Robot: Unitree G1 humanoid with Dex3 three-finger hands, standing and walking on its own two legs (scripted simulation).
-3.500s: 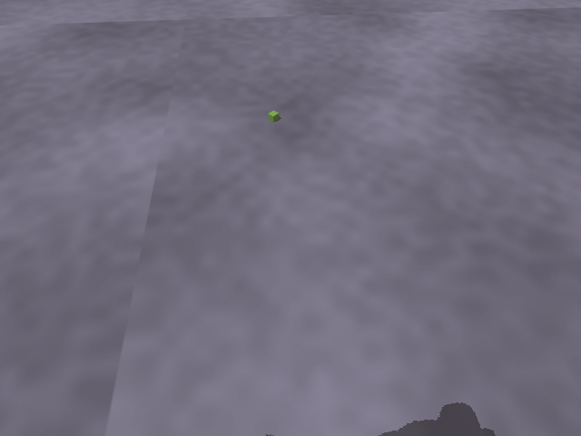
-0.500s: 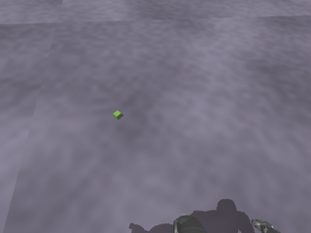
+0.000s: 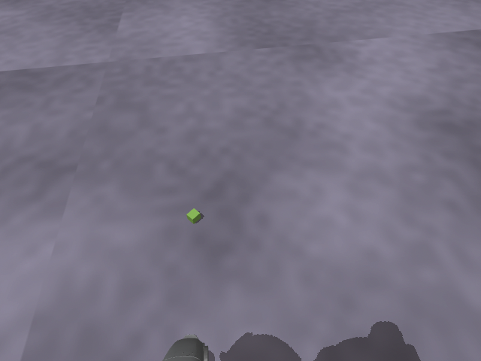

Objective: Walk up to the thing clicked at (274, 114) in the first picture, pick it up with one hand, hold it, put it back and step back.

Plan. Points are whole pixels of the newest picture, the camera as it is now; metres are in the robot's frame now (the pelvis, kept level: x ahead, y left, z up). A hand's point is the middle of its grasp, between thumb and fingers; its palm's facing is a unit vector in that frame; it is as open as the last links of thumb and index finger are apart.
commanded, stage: walk up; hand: left
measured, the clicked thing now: (193, 216) +0.85 +0.26 -0.75
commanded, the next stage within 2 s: none
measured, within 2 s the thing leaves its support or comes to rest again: neither
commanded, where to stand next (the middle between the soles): +0.49 +0.05 m, yaw -2 degrees
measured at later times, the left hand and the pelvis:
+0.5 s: hand (94, 294) +0.27 +0.32 -0.14, palm faces -0.09 -0.93 -0.34, open 7.4 cm; pelvis +0.20 +0.05 +0.00, yaw -1 degrees
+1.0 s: hand (108, 239) +0.40 +0.33 -0.15, palm faces -0.02 -0.93 -0.38, open 7.4 cm; pelvis +0.36 +0.05 -0.02, yaw +0 degrees
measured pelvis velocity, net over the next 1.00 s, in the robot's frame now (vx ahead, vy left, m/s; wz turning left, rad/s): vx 0.36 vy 0.05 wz -0.01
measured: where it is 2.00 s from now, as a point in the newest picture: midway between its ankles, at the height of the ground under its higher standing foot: (234, 299)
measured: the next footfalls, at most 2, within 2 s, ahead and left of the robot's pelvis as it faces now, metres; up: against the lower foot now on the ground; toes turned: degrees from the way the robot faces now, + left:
left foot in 0.12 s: +0.21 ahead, +0.16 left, +0.00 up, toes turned +6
right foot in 0.60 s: +0.39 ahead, -0.09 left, +0.00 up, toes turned -6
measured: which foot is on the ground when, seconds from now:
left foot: up 0.00-0.10, down 0.12-0.60, up 0.62-0.98, down 1.00-1.00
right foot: down 0.00-0.16, up 0.18-0.58, down 0.60-1.00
